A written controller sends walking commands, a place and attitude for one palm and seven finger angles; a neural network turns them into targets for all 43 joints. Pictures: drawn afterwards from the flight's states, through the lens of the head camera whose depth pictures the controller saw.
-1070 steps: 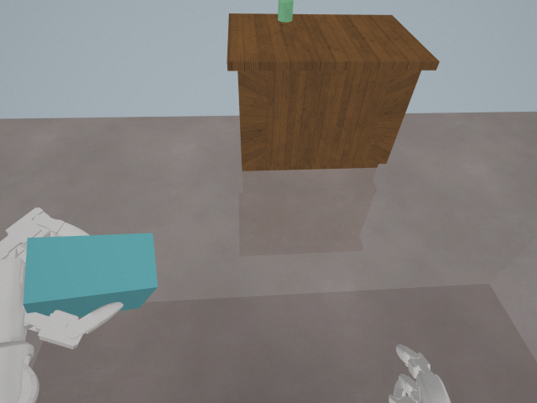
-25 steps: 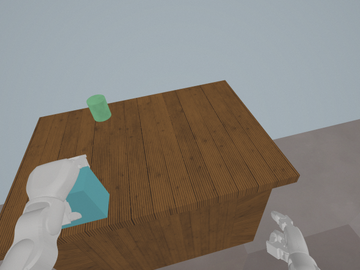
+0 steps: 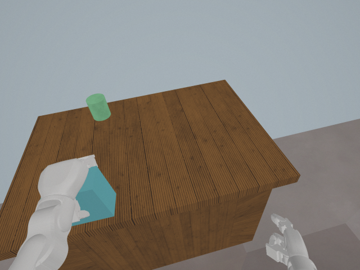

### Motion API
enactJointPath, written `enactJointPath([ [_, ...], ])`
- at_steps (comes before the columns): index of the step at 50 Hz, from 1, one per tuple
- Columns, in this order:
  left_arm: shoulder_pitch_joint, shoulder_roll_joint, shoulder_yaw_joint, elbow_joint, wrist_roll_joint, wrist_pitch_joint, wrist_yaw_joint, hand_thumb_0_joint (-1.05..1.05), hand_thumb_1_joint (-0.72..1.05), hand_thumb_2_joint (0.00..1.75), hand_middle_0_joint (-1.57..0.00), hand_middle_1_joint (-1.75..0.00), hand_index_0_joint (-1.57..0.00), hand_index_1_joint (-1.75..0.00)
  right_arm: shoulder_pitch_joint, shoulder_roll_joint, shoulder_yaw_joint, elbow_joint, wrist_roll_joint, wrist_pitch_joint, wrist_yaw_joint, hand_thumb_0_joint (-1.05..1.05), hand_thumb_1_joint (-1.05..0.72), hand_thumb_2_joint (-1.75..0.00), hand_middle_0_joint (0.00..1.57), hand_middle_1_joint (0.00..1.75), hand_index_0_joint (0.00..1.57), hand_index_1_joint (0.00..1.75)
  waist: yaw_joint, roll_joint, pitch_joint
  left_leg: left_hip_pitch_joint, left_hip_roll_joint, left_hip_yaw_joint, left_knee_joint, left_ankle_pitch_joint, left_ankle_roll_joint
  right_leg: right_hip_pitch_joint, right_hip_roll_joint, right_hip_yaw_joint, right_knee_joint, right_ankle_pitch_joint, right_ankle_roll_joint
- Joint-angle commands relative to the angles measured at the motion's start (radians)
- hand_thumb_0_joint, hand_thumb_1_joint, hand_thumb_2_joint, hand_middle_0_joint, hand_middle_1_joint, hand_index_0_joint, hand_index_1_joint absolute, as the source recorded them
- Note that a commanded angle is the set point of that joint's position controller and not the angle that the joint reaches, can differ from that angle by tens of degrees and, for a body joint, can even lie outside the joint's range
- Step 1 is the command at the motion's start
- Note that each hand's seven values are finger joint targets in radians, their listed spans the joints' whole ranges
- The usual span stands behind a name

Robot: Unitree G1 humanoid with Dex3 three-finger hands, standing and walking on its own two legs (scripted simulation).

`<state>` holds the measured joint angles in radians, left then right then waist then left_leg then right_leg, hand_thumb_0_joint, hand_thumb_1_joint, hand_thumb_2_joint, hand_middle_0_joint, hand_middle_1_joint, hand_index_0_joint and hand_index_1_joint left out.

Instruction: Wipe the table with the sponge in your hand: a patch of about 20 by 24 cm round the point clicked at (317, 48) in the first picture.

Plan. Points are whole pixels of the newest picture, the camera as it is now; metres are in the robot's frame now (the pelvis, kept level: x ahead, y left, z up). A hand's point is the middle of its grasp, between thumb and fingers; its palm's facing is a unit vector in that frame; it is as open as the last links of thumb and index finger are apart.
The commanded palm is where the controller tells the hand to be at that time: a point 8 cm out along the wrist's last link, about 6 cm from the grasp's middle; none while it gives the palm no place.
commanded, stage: move the sponge above the wiping area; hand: left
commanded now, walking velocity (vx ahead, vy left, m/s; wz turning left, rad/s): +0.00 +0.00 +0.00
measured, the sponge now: (86, 201) +0.23 +0.27 +0.04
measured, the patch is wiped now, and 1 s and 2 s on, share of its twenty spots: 0.00 0.00 0.00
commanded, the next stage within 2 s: lower the sponge onto the table in 1.90 s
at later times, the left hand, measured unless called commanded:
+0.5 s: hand (83, 187) +0.25 +0.28 +0.06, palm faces -0.01 -0.10 -0.99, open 10.1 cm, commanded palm +0.22 +0.27 +0.13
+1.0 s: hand (87, 189) +0.25 +0.28 +0.05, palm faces -0.03 -0.10 -0.99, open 10.1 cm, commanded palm +0.24 +0.27 +0.12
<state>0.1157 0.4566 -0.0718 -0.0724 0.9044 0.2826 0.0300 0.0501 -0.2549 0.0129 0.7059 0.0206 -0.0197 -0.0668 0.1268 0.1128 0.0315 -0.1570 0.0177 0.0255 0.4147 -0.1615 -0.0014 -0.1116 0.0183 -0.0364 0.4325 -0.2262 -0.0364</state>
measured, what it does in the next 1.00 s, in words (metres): stands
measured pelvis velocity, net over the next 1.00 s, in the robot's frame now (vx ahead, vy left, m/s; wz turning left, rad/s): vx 0.01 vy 0.00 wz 0.01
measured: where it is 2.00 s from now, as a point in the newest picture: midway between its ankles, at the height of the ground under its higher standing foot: outside the picture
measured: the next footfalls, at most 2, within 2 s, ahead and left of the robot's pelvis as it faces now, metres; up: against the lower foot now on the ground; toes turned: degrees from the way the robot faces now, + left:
none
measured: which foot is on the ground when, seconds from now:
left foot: down 0.00-1.00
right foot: down 0.00-1.00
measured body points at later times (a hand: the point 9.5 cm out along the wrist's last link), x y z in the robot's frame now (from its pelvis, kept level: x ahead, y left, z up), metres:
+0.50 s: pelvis +0.00 +0.00 +0.00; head -0.01 -0.04 +0.45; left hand +0.24 +0.28 +0.12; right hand +0.24 -0.21 -0.09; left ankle +0.05 +0.12 -0.74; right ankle +0.01 -0.10 -0.74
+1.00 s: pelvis +0.01 +0.00 +0.00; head -0.01 -0.04 +0.45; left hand +0.25 +0.28 +0.10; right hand +0.23 -0.22 -0.10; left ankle +0.05 +0.12 -0.74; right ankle +0.01 -0.10 -0.74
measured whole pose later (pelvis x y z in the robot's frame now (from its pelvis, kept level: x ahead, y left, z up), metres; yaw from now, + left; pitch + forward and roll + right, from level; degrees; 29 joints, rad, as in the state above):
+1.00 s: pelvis +0.01 +0.00 +0.00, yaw +0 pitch -3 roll +0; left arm 0.03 0.43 -0.09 0.13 0.93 0.26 0.09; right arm 0.08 -0.26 -0.01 0.72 0.03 -0.01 -0.07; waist 0.11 0.10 0.00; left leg -0.22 0.02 0.01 0.46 -0.19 0.00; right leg -0.17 0.02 -0.04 0.47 -0.25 -0.04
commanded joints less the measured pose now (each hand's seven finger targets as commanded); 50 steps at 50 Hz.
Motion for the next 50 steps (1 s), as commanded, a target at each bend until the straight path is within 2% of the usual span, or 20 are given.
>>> enactJointPath([
  [1,-0.262,0.206,0.142,-0.193,0.045,0.01,0.052,0.0,0.1,1.3,-1.2,-1.6,-1.2,-1.6,-0.216,-0.088,-0.023,-0.173,0.006,-0.046,0.001,0.0,-0.9,-0.9,0.2,0.3,0.2,0.3,0.0,-0.035,-0.186,0.084,-0.048,-0.043,-0.052,0.073,0.041,-0.036,0.011,0.071,-0.091,0.035,-0.031],
  [10,-0.278,0.191,0.115,-0.204,0.054,0.035,0.046,0.0,0.1,1.3,-1.2,-1.6,-1.2,-1.6,-0.223,-0.092,-0.024,-0.183,0.007,-0.031,0.01,0.0,-0.9,-0.9,0.2,0.3,0.2,0.3,0.001,-0.022,-0.192,0.081,-0.046,-0.057,-0.058,0.065,0.04,-0.037,0.023,0.081,-0.079,0.046,-0.038],
  [11,-0.281,0.162,0.091,-0.177,0.054,0.036,0.048,0.0,0.1,1.3,-1.2,-1.6,-1.2,-1.6,-0.214,-0.084,-0.02,-0.181,0.009,-0.033,0.009,0.0,-0.9,-0.9,0.2,0.3,0.2,0.3,-0.006,-0.055,-0.188,0.077,-0.045,-0.048,-0.049,0.07,0.043,-0.045,0.017,0.059,-0.075,0.046,-0.031],
  [14,-0.286,0.182,0.113,-0.145,0.051,0.031,0.056,0.0,0.1,1.3,-1.2,-1.6,-1.2,-1.6,-0.202,-0.093,-0.027,-0.171,0.01,-0.026,0.009,0.0,-0.9,-0.9,0.2,0.3,0.2,0.3,-0.005,-0.059,-0.183,0.072,-0.046,-0.048,-0.05,0.065,0.043,-0.048,0.017,0.059,-0.079,0.05,-0.03],
  [15,-0.287,0.232,0.155,-0.158,0.059,0.035,0.058,0.0,0.1,1.3,-1.2,-1.6,-1.2,-1.6,-0.214,-0.098,-0.027,-0.172,0.007,-0.025,0.005,0.0,-0.9,-0.9,0.2,0.3,0.2,0.3,0.004,-0.044,-0.183,0.073,-0.049,-0.053,-0.05,0.059,0.041,-0.042,0.024,0.088,-0.086,0.034,-0.038],
  [16,-0.317,0.165,0.092,-0.153,0.058,0.033,0.058,0.0,0.1,1.3,-1.2,-1.6,-1.2,-1.6,-0.214,-0.084,-0.018,-0.179,0.012,-0.029,0.006,0.0,-0.9,-0.9,0.2,0.3,0.2,0.3,-0.009,-0.053,-0.191,0.07,-0.05,-0.044,-0.044,0.063,0.042,-0.049,0.016,0.06,-0.076,0.039,-0.031],
  [20,-0.339,0.203,0.12,-0.14,0.061,0.026,0.063,0.0,0.1,1.3,-1.2,-1.6,-1.2,-1.6,-0.21,-0.095,-0.026,-0.17,0.01,-0.027,0.001,0.0,-0.9,-0.9,0.2,0.3,0.2,0.3,-0.009,-0.027,-0.192,0.08,-0.052,-0.05,-0.042,0.055,0.041,-0.058,0.024,0.083,-0.083,0.037,-0.038],
  [23,-0.324,0.168,0.097,-0.094,0.05,0.019,0.061,0.0,0.1,1.3,-1.2,-1.6,-1.2,-1.6,-0.193,-0.095,-0.029,-0.164,0.014,-0.03,0.0,0.0,-0.9,-0.9,0.2,0.3,0.2,0.3,-0.018,-0.063,-0.186,0.072,-0.052,-0.041,-0.031,0.068,0.044,-0.065,0.017,0.062,-0.082,0.055,-0.028],
  [25,-0.329,0.225,0.141,-0.105,0.058,0.017,0.065,0.0,0.1,1.3,-1.2,-1.6,-1.2,-1.6,-0.196,-0.101,-0.03,-0.164,0.01,-0.03,-0.001,0.0,-0.9,-0.9,0.2,0.3,0.2,0.3,-0.009,-0.025,-0.198,0.075,-0.056,-0.046,-0.028,0.083,0.042,-0.053,0.023,0.088,-0.08,0.073,-0.038],
  [26,-0.322,0.166,0.095,-0.106,0.051,0.014,0.063,0.0,0.1,1.3,-1.2,-1.6,-1.2,-1.6,-0.196,-0.088,-0.027,-0.173,0.014,-0.034,0.001,0.0,-0.9,-0.9,0.2,0.3,0.2,0.3,-0.015,-0.048,-0.2,0.07,-0.056,-0.039,-0.022,0.084,0.045,-0.055,0.014,0.065,-0.075,0.073,-0.029],
  [30,-0.307,0.231,0.156,-0.095,0.054,0.001,0.07,0.0,0.1,1.3,-1.2,-1.6,-1.2,-1.6,-0.187,-0.105,-0.035,-0.165,0.01,-0.029,0.001,0.0,-0.9,-0.9,0.2,0.3,0.2,0.3,-0.006,-0.042,-0.203,0.065,-0.058,-0.046,-0.021,0.09,0.042,-0.05,0.021,0.09,-0.078,0.087,-0.037],
  [31,-0.294,0.181,0.12,-0.092,0.048,-0.001,0.07,0.0,0.1,1.3,-1.2,-1.6,-1.2,-1.6,-0.186,-0.092,-0.031,-0.173,0.014,-0.034,0.003,0.0,-0.9,-0.9,0.2,0.3,0.2,0.3,-0.011,-0.053,-0.202,0.06,-0.058,-0.038,-0.013,0.099,0.046,-0.051,0.013,0.065,-0.069,0.096,-0.03],
  [34,-0.283,0.212,0.155,-0.056,0.044,-0.007,0.079,0.0,0.1,1.3,-1.2,-1.6,-1.2,-1.6,-0.171,-0.104,-0.042,-0.159,0.015,-0.028,0.002,0.0,-0.9,-0.9,0.2,0.3,0.2,0.3,-0.013,-0.078,-0.202,0.051,-0.059,-0.037,-0.006,0.099,0.046,-0.056,0.015,0.072,-0.07,0.109,-0.028],
  [35,-0.29,0.232,0.166,-0.081,0.051,-0.005,0.08,0.0,0.1,1.3,-1.2,-1.6,-1.2,-1.6,-0.185,-0.106,-0.04,-0.167,0.012,-0.029,0.001,0.0,-0.9,-0.9,0.2,0.3,0.2,0.3,-0.005,-0.04,-0.201,0.057,-0.061,-0.042,-0.008,0.1,0.044,-0.054,0.019,0.092,-0.073,0.107,-0.035],
  [36,-0.301,0.183,0.125,-0.092,0.047,-0.012,0.081,0.0,0.1,1.3,-1.2,-1.6,-1.2,-1.6,-0.181,-0.094,-0.037,-0.171,0.015,-0.034,0.002,0.0,-0.9,-0.9,0.2,0.3,0.2,0.3,-0.015,-0.046,-0.218,0.06,-0.058,-0.033,-0.002,0.104,0.047,-0.054,0.012,0.068,-0.062,0.113,-0.028],
  [40,-0.311,0.208,0.14,-0.066,0.046,-0.017,0.086,0.0,0.1,1.3,-1.2,-1.6,-1.2,-1.6,-0.176,-0.105,-0.043,-0.164,0.014,-0.034,-0.003,0.0,-0.9,-0.9,0.2,0.3,0.2,0.3,-0.02,-0.051,-0.196,0.055,-0.061,-0.041,0.0,0.084,0.046,-0.076,0.019,0.092,-0.076,0.094,-0.031],
  [42,-0.331,0.174,0.112,-0.032,0.046,-0.023,0.088,0.0,0.1,1.3,-1.2,-1.6,-1.2,-1.6,-0.167,-0.1,-0.043,-0.157,0.018,-0.039,-0.004,0.0,-0.9,-0.9,0.2,0.3,0.2,0.3,-0.031,-0.072,-0.176,0.048,-0.058,-0.035,0.002,0.061,0.047,-0.101,0.014,0.071,-0.075,0.066,-0.024],
  [45,-0.356,0.231,0.154,-0.036,0.055,-0.033,0.097,0.0,0.1,1.3,-1.2,-1.6,-1.2,-1.6,-0.169,-0.106,-0.048,-0.155,0.015,-0.04,-0.01,0.0,-0.9,-0.9,0.2,0.3,0.2,0.3,-0.021,-0.057,-0.203,0.055,-0.062,-0.043,0.001,0.062,0.046,-0.089,0.02,0.093,-0.078,0.062,-0.032],
  [46,-0.373,0.177,0.107,-0.032,0.055,-0.037,0.098,0.0,0.1,1.3,-1.2,-1.6,-1.2,-1.6,-0.167,-0.096,-0.043,-0.16,0.017,-0.044,-0.009,0.0,-0.9,-0.9,0.2,0.3,0.2,0.3,-0.029,-0.063,-0.204,0.051,-0.06,-0.035,0.004,0.062,0.048,-0.095,0.012,0.069,-0.068,0.062,-0.025],
  [50,-0.388,0.2,0.125,-0.01,0.069,-0.035,0.113,0.0,0.1,1.3,-1.2,-1.6,-1.2,-1.6,-0.16,-0.105,-0.048,-0.152,0.015,-0.04,-0.007,0.0,-0.9,-0.9,0.2,0.3,0.2,0.3,-0.022,-0.04,-0.222,0.05,-0.061,-0.044,0.0,0.062,0.043,-0.093,0.023,0.077,-0.061,0.064,-0.034],
])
